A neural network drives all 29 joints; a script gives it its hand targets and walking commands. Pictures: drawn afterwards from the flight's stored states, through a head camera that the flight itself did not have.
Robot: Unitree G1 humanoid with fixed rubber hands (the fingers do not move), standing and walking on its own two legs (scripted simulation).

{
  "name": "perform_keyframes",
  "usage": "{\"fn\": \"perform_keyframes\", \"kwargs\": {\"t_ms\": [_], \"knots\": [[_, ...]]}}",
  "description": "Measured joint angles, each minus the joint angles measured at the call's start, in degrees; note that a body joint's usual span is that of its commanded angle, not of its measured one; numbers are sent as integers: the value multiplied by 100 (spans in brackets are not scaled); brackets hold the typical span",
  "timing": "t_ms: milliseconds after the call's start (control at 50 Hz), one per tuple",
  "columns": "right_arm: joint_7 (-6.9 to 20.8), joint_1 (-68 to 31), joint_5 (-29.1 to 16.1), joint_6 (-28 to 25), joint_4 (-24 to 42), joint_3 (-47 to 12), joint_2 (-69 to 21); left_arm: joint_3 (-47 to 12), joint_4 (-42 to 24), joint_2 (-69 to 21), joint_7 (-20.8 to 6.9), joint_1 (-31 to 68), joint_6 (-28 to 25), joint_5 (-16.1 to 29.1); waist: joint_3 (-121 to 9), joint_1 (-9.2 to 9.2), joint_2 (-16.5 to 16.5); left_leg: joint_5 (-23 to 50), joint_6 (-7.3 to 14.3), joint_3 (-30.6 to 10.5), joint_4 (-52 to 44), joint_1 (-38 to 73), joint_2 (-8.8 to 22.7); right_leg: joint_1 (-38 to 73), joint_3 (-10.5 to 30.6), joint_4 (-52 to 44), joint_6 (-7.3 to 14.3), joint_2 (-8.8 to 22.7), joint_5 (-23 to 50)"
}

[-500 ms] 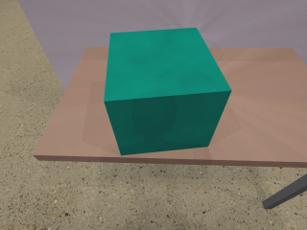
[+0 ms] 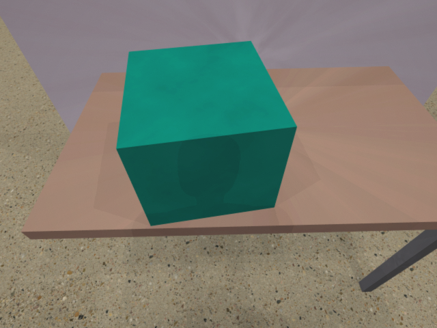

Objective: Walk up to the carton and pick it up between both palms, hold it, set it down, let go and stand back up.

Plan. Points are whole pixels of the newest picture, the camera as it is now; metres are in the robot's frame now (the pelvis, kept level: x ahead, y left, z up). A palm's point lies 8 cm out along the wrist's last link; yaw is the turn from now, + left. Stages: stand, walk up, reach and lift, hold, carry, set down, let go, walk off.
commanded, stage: walk up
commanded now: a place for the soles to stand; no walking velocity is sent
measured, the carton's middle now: (202, 130) +0.53 +0.04 +0.05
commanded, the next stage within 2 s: reach and lift in 0.60 s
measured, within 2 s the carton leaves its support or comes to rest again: neither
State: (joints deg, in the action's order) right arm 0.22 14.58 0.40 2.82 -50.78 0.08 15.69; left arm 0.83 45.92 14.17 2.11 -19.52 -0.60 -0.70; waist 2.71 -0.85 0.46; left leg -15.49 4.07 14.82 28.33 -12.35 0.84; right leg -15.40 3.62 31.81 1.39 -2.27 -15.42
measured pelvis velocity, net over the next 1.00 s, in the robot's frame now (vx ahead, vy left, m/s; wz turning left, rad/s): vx -0.02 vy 0.00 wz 0.06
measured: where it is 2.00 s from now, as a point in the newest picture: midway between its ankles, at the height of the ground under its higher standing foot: outside the picture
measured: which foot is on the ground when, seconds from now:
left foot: down 0.00-1.00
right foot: down 0.00-1.00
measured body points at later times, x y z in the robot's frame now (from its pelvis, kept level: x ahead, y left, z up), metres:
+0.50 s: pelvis +0.00 +0.01 +0.00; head +0.02 +0.00 +0.45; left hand +0.06 +0.27 -0.13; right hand +0.04 -0.26 -0.14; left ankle +0.01 +0.07 -0.73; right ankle +0.02 -0.10 -0.73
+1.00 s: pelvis -0.02 +0.00 -0.02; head +0.01 +0.03 +0.42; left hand +0.16 +0.25 -0.11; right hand +0.16 -0.25 -0.11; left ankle +0.01 +0.07 -0.73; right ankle +0.02 -0.10 -0.73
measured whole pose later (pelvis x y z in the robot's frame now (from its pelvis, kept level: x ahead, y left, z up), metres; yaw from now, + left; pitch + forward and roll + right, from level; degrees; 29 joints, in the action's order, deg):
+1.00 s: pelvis -0.02 +0.00 -0.02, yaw +3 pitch -3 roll -2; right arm 4.3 5.0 -2.0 1.0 -41.6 4.9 12.5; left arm 0.9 19.8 14.4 -0.6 -6.0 29.6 -5.3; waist 6.2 -1.3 2.0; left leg -22.6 3.9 10.3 45.2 -19.8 3.2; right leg -19.1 -2.6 42.9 1.5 -1.8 -20.7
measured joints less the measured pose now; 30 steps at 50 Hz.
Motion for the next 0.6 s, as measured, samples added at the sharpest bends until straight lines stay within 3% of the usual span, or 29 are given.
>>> {"fn": "perform_keyframes", "kwargs": {"t_ms": [600], "knots": [[-26, 41, -11, 23, 136, -68, 43, 69, -99, 73, 5, -3, 62, -4, 68, 34, -34, -223, 57, 287, 317, -121, 131, -202, 284, 239, -56, -124, -51]]}}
